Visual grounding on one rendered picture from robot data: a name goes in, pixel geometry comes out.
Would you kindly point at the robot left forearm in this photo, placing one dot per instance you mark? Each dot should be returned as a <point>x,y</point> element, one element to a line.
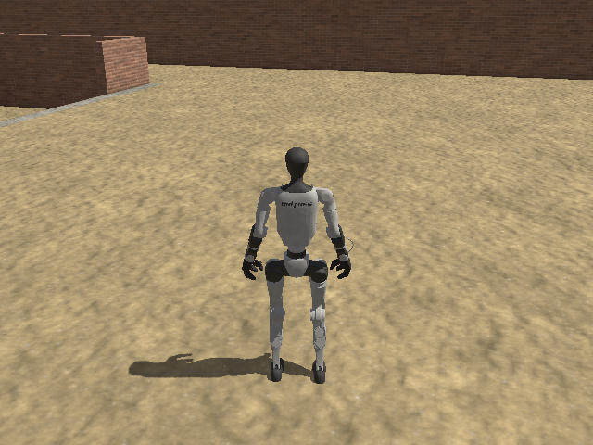
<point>253,246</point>

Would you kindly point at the robot right forearm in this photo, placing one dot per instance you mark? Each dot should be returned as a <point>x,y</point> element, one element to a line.
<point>340,246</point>

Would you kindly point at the left robot upper arm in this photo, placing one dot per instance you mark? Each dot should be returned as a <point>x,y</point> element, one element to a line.
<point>267,196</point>

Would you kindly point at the left robot hand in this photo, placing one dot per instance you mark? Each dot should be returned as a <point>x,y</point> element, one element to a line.
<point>248,266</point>

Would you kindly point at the robot right foot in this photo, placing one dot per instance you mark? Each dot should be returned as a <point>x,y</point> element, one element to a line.
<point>319,376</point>

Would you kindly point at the right robot hand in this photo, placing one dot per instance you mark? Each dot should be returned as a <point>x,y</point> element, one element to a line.
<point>343,265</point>

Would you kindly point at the humanoid robot torso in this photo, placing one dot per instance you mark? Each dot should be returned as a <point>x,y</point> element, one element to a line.
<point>296,215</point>

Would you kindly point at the right robot upper arm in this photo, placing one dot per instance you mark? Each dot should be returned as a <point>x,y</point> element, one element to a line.
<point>326,197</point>

